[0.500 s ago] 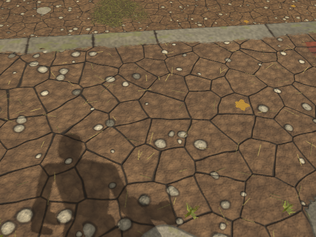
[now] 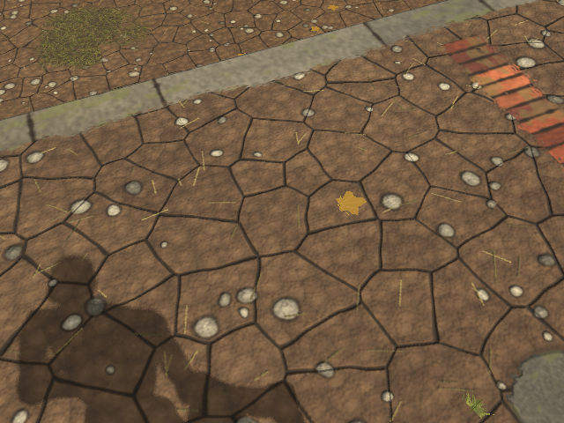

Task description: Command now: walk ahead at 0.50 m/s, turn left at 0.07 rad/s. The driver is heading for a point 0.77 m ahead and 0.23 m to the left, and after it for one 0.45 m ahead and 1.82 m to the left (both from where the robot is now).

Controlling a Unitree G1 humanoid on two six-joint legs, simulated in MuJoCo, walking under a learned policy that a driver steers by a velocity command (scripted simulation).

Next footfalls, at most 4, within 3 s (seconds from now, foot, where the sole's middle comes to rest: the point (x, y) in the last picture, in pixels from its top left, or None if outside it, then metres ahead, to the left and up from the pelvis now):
0.36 left None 0.31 0.14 -0.77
0.80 right None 0.37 -0.07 -0.77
1.26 left None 0.46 0.31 -0.77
1.74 right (220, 281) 0.84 0.20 -0.77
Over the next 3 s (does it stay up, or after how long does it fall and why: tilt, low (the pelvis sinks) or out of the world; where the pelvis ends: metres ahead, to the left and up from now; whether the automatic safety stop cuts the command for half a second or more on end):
stays up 0.72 0.28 0.01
